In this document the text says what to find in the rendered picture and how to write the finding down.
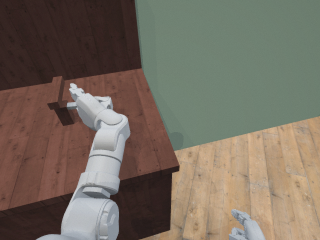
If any left robot upper arm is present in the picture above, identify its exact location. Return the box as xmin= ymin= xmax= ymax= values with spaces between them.
xmin=36 ymin=197 xmax=119 ymax=240

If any counter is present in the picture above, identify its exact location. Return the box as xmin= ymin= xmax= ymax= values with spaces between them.
xmin=0 ymin=0 xmax=180 ymax=240

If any left robot forearm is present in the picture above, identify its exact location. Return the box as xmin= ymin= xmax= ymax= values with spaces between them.
xmin=61 ymin=109 xmax=131 ymax=232

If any tap lever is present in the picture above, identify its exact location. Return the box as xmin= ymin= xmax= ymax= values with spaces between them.
xmin=66 ymin=96 xmax=110 ymax=110

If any robot left hand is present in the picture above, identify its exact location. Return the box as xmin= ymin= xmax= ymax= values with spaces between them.
xmin=69 ymin=83 xmax=113 ymax=131

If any robot right hand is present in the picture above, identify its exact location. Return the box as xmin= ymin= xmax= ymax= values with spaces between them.
xmin=229 ymin=209 xmax=266 ymax=240

